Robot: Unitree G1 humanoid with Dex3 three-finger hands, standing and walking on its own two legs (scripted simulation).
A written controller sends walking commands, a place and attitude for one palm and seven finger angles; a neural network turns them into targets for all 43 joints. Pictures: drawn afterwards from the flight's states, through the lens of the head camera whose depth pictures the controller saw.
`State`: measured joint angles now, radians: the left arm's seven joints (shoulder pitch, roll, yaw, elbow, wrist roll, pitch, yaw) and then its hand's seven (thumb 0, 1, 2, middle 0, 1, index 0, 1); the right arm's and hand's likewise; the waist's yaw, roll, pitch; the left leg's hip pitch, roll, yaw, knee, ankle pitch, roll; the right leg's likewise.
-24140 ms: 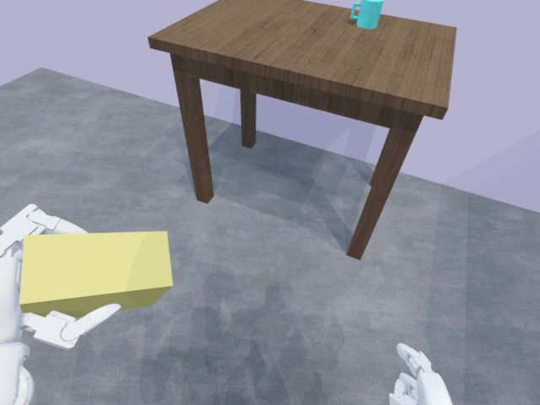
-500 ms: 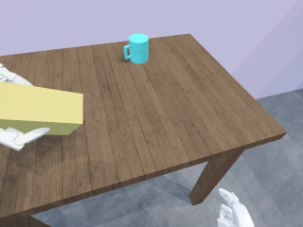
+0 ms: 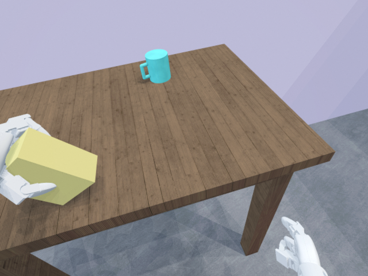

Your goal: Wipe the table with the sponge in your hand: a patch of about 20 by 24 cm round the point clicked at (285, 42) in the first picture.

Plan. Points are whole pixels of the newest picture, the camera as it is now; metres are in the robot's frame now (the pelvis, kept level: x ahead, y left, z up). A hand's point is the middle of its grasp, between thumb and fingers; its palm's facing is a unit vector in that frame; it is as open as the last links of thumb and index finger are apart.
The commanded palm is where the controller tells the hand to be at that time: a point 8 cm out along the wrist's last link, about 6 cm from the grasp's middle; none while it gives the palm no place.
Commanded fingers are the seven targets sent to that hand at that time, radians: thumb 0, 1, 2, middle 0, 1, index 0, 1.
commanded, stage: turn the palm down, sponge in hand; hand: left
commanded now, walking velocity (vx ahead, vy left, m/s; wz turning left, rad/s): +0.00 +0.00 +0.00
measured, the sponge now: (59, 174) +0.25 +0.28 +0.14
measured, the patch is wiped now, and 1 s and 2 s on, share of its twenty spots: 0.00 0.00 0.00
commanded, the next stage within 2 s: move the sponge above the wiping area in 1.56 s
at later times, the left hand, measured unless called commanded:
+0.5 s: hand (34, 157) +0.24 +0.29 +0.20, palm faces +0.22 -0.35 -0.91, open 10.4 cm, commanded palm +0.20 +0.31 +0.27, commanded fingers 0.00 0.10 1.30 -1.20 -1.60 -1.20 -1.60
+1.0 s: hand (20, 145) +0.24 +0.30 +0.23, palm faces +0.28 -0.15 -0.95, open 10.4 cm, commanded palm +0.19 +0.32 +0.30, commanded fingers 0.00 0.10 1.30 -1.20 -1.60 -1.20 -1.60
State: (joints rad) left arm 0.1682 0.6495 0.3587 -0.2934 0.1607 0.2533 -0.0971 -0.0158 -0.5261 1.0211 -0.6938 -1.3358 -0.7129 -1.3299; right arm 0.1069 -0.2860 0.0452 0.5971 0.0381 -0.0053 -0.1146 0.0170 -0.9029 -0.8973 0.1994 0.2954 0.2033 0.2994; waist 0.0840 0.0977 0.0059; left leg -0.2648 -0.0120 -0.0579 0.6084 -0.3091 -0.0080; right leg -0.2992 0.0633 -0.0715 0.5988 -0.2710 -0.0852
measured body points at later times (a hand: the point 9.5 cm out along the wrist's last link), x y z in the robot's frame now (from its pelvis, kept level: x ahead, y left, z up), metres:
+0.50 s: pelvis +0.00 +0.02 +0.00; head -0.01 -0.02 +0.45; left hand +0.23 +0.31 +0.25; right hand +0.22 -0.21 -0.08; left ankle +0.01 +0.14 -0.73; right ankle +0.04 -0.05 -0.73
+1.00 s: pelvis -0.02 +0.05 +0.01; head -0.04 +0.02 +0.46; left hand +0.22 +0.30 +0.28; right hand +0.24 -0.15 -0.05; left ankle +0.01 +0.14 -0.73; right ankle +0.04 -0.05 -0.73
